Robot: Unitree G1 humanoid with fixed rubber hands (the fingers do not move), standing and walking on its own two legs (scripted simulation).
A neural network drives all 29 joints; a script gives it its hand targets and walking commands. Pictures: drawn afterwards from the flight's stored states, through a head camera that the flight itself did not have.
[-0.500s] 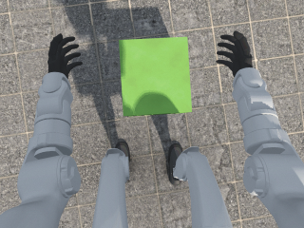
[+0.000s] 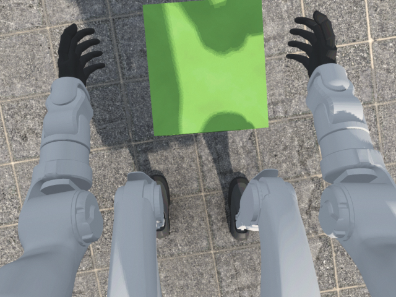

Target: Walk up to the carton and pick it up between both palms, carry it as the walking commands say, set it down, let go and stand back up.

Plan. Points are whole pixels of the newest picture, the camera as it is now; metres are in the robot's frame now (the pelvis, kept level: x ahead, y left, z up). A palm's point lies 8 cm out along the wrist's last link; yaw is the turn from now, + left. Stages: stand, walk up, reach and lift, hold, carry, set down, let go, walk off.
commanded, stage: reach and lift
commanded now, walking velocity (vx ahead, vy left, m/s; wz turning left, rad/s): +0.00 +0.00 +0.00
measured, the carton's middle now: (205, 78) +0.53 +0.00 -0.37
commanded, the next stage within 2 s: none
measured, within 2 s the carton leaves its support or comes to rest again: neither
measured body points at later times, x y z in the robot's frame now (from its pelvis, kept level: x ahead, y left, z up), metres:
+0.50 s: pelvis -0.01 +0.00 -0.08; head +0.35 +0.01 +0.18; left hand +0.49 +0.24 -0.27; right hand +0.51 -0.18 -0.28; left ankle +0.10 +0.15 -0.45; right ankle +0.10 -0.11 -0.45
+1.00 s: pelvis -0.02 +0.01 -0.11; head +0.35 +0.01 +0.15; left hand +0.50 +0.24 -0.29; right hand +0.52 -0.18 -0.30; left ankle +0.10 +0.15 -0.45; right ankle +0.10 -0.11 -0.45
